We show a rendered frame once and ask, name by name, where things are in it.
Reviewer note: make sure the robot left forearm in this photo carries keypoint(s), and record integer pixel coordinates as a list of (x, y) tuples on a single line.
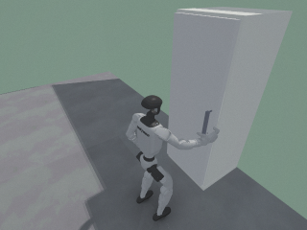
[(134, 140)]

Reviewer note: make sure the right robot foot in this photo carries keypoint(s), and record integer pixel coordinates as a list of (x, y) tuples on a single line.
[(166, 212)]

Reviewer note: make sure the handle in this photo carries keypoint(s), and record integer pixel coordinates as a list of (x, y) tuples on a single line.
[(205, 121)]

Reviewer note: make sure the right robot hand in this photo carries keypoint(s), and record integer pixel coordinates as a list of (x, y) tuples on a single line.
[(212, 136)]

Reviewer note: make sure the robot right forearm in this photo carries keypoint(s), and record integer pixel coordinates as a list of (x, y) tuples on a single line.
[(189, 144)]

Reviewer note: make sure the fridge door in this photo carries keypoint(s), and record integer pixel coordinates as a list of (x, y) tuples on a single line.
[(202, 52)]

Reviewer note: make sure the robot left upper arm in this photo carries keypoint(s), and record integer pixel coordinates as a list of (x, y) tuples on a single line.
[(133, 125)]

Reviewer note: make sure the robot right thigh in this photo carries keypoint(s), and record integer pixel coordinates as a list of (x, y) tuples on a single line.
[(160, 174)]

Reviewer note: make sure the robot right upper arm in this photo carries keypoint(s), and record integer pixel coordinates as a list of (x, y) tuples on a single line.
[(166, 135)]

